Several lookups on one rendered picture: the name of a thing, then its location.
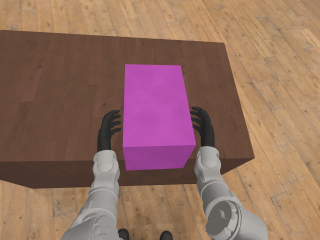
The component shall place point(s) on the right robot upper arm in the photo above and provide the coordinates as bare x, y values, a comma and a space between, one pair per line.
228, 220

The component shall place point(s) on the robot left forearm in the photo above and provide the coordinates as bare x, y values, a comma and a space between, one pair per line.
103, 195

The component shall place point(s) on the pedestal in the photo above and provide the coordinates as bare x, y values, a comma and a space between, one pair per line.
55, 89

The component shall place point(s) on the left robot foot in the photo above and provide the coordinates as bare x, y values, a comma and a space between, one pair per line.
124, 234

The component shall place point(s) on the carton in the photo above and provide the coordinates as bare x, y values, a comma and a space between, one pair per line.
157, 126

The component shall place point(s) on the robot right forearm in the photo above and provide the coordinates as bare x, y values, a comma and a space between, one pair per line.
210, 184

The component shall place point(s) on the left robot upper arm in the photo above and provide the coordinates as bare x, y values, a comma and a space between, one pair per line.
99, 227

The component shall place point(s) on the right robot hand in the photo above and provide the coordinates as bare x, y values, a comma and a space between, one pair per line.
205, 129

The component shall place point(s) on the left robot hand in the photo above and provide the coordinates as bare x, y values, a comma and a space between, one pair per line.
105, 133

